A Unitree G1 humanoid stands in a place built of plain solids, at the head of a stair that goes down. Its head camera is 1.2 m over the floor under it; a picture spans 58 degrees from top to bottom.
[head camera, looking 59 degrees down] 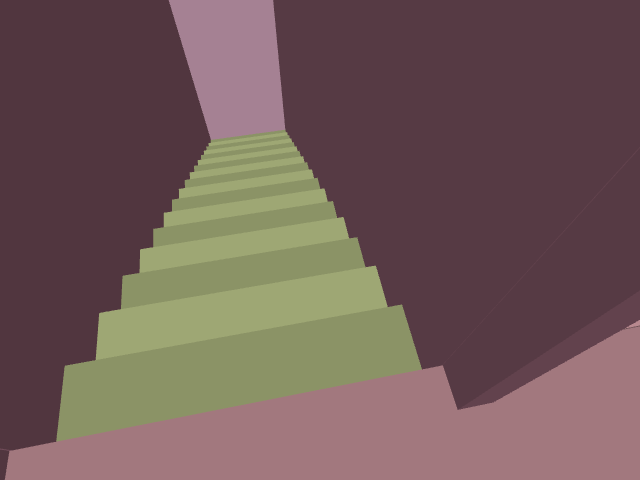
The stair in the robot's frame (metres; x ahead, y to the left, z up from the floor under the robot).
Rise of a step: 0.21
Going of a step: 0.27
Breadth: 1.14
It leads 11 degrees to the left of straight ahead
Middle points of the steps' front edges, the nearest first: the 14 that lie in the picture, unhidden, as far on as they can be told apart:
0.21 0.22 0.00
0.48 0.27 -0.21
0.75 0.32 -0.42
1.01 0.37 -0.63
1.28 0.42 -0.84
1.54 0.47 -1.05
1.81 0.52 -1.27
2.08 0.57 -1.48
2.34 0.63 -1.69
2.61 0.68 -1.90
2.88 0.73 -2.11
3.14 0.78 -2.32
3.41 0.83 -2.53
3.67 0.88 -2.74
